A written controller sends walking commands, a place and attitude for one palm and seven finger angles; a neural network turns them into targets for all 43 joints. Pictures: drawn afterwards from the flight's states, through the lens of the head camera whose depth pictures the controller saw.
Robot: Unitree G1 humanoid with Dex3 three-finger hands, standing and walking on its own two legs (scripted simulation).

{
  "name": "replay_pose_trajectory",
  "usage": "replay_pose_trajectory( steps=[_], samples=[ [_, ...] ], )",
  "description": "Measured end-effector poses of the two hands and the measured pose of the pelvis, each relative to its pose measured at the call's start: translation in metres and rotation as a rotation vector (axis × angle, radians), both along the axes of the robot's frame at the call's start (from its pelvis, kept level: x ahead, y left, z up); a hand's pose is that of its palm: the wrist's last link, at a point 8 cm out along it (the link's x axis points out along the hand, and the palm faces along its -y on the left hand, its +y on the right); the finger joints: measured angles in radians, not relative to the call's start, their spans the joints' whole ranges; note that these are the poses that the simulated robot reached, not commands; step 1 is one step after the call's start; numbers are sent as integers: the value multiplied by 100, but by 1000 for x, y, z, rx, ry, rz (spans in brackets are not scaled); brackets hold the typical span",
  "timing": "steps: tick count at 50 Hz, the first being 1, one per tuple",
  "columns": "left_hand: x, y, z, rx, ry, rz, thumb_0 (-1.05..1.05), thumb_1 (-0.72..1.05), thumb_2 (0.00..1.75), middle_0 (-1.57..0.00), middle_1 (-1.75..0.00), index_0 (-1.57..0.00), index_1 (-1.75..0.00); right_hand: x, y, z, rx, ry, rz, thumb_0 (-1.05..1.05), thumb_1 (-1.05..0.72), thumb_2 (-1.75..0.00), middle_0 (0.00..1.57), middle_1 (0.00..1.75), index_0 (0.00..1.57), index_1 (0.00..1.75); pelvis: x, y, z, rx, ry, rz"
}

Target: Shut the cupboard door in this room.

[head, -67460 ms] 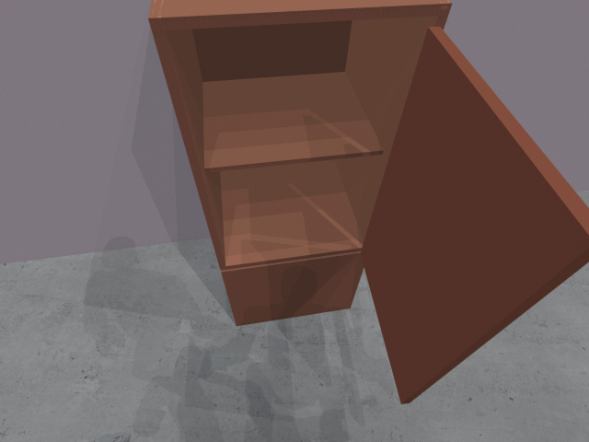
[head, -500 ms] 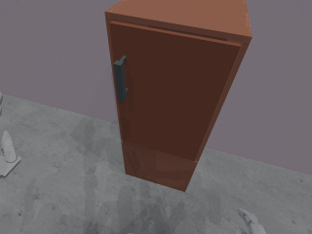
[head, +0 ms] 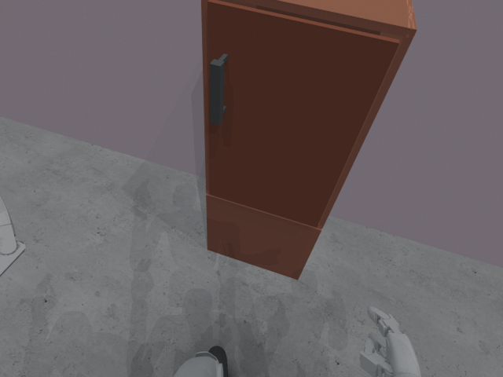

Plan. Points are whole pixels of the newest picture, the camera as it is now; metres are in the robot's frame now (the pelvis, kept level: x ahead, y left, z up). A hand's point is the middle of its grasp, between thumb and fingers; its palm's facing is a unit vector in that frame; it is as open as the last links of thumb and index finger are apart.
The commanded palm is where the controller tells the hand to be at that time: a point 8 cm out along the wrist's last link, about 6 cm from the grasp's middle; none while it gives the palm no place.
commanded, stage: stop stepping back and stand still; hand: left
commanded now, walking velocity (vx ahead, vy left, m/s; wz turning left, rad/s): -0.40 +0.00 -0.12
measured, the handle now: (220, 89) +0.68 +0.14 +0.10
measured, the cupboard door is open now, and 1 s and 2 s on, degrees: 0 0 0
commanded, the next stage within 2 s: let the arm hang, fingers relaxed in 0.88 s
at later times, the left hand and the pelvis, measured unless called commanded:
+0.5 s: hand out of the picture +0.10 +0.27 +0.20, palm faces +0.31 -0.84 -0.44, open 7.4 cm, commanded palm +0.07 +0.32 +0.20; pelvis -0.10 +0.04 +0.02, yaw -6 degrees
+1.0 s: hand out of the picture +0.14 +0.30 +0.20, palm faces +0.32 -0.78 -0.54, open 7.4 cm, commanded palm none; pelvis -0.09 +0.06 +0.01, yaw -7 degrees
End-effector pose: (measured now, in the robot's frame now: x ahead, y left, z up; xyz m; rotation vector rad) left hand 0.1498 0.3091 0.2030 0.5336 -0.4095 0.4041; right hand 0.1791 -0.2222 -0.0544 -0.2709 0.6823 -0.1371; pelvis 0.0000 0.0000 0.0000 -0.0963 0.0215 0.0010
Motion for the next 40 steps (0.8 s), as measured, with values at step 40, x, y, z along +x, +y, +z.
replay_pose_trajectory(
  steps=[40],
  samples=[
    [-43,39,-10,-80,80,-155,2,89,90,-21,-30,-20,-30,-204,54,0,24,61,-247,1,-90,-89,20,30,20,30,-112,75,14,86,-70,-137]
  ],
)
